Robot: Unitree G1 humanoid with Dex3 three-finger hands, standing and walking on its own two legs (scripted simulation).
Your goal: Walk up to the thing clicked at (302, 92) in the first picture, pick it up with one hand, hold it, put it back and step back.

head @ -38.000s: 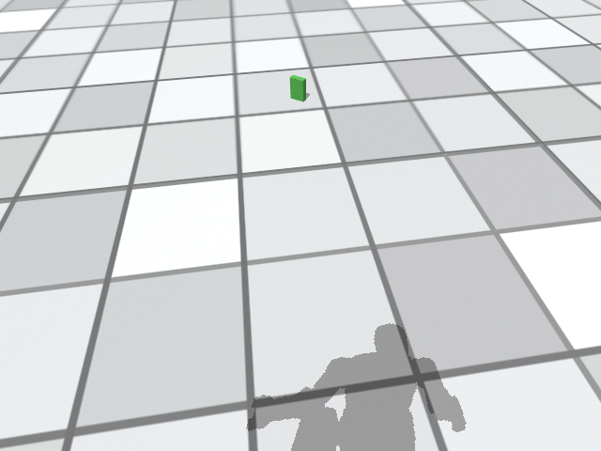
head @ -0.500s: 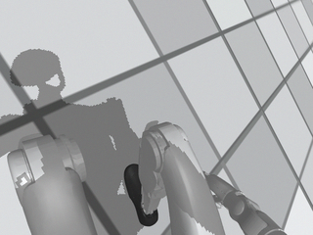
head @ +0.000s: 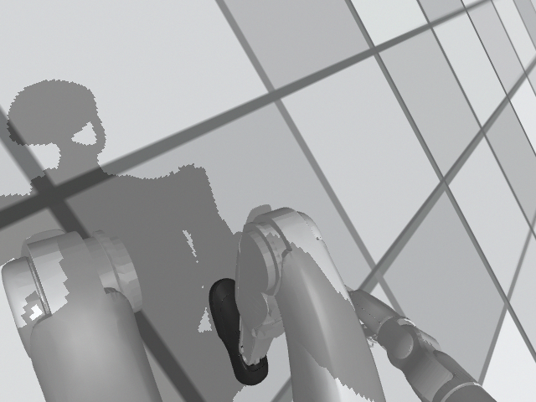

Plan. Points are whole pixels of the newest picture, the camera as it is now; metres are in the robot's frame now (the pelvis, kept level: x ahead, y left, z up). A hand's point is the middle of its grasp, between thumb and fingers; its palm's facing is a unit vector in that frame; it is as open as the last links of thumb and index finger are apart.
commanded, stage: rest palm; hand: left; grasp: from above
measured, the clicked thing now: out of the picture +0.45 +0.41 -0.21
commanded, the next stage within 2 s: close in 1.42 s
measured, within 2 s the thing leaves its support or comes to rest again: neither
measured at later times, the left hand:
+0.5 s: hand out of the picture +0.42 +0.39 -0.16, palm faces +0.63 -0.78 +0.00, open 17.1 cm
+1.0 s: hand out of the picture +0.41 +0.40 -0.16, palm faces +0.62 -0.78 -0.01, open 17.0 cm
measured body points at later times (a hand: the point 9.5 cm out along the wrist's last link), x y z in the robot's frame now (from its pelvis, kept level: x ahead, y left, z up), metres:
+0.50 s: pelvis +0.00 +0.00 +0.00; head +0.22 +0.20 +0.33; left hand +0.38 +0.43 -0.16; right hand +0.18 -0.24 -0.03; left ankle +0.08 +0.13 -0.25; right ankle +0.13 -0.12 -0.25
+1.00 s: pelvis -0.01 +0.00 +0.00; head +0.22 +0.21 +0.33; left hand +0.38 +0.43 -0.16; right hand +0.19 -0.23 -0.02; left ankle +0.08 +0.13 -0.25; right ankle +0.13 -0.12 -0.25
